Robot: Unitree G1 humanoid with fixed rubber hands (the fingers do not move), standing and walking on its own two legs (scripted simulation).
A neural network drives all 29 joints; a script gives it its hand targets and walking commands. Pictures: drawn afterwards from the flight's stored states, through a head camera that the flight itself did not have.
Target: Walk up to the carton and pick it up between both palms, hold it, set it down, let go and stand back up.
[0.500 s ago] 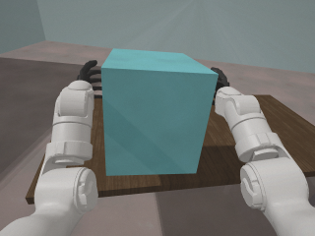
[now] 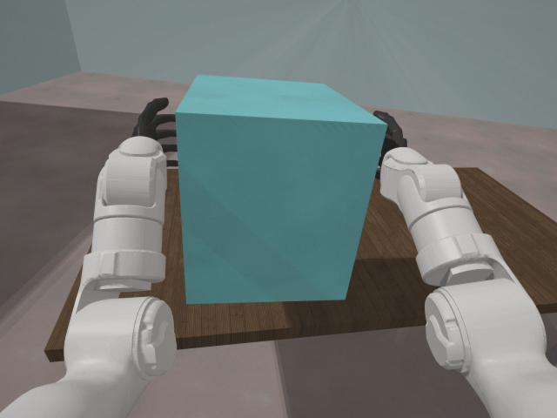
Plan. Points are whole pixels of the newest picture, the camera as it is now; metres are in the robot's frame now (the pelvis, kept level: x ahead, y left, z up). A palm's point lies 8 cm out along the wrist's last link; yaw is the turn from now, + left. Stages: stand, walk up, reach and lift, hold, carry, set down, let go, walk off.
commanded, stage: hold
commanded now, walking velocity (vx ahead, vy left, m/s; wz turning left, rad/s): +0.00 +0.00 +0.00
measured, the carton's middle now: (265, 177) +0.48 +0.02 +0.20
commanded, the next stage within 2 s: none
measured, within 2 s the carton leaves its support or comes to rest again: neither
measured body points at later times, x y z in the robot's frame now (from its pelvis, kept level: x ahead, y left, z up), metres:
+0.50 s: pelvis +0.00 +0.00 +0.00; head -0.09 +0.03 +0.44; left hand +0.39 +0.18 +0.29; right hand +0.39 -0.15 +0.29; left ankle +0.06 +0.11 -0.74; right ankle -0.02 -0.10 -0.74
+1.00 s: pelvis +0.01 +0.00 +0.00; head -0.09 +0.03 +0.44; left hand +0.39 +0.18 +0.30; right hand +0.39 -0.16 +0.30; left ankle +0.06 +0.11 -0.74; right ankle -0.02 -0.10 -0.74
